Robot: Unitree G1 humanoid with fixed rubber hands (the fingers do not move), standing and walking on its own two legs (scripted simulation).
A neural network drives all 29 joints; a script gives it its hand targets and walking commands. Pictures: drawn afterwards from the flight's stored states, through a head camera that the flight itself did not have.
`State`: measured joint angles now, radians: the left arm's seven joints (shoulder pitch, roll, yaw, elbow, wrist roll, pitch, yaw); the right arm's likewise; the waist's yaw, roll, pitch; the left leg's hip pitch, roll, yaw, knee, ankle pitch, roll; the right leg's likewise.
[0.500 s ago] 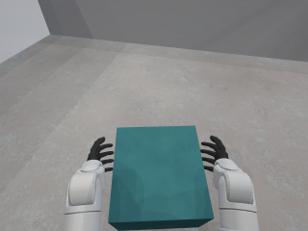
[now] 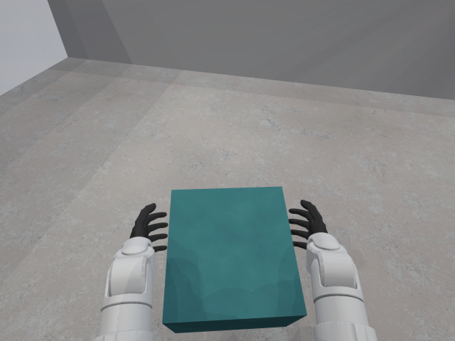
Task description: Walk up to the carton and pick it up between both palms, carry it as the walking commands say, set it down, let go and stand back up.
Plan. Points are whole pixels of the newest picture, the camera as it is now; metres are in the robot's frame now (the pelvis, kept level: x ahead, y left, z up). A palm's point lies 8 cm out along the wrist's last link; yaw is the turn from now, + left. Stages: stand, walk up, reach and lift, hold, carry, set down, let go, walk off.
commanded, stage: hold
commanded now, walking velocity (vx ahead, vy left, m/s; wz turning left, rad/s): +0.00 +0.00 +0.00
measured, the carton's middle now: (229, 259) +0.31 +0.02 -0.04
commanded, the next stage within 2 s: set down in 0.42 s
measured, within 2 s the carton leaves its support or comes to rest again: neither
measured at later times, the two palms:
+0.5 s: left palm (136, 232) +0.30 +0.19 +0.05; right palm (308, 226) +0.33 -0.13 +0.05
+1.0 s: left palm (141, 253) +0.30 +0.19 -0.02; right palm (295, 243) +0.34 -0.12 -0.02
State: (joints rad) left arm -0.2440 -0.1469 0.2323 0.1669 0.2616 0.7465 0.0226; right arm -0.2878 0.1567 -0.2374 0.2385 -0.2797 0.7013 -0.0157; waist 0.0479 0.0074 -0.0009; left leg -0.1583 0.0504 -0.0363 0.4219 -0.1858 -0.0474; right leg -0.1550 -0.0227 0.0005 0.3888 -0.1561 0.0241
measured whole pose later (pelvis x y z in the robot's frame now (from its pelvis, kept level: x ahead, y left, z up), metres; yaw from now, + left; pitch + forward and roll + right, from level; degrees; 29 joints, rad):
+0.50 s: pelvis +0.04 +0.01 +0.01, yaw +2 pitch -5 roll +0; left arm -0.21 -0.14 0.24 0.18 0.31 0.76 -0.03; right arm -0.24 0.15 -0.23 0.23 -0.30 0.73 0.08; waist 0.02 0.00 -0.01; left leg 0.00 0.01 -0.09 0.25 -0.15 -0.03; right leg 0.02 -0.01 0.07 0.20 -0.13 0.03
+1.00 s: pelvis +0.01 +0.00 +0.00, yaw +2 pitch +6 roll +0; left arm -0.35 -0.18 0.42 0.40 0.38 0.48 -0.07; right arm -0.39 0.19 -0.38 0.47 -0.38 0.44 0.02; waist 0.07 0.00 0.00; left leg -0.39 0.01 -0.10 0.47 -0.19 -0.05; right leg -0.39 0.02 0.08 0.47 -0.19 0.02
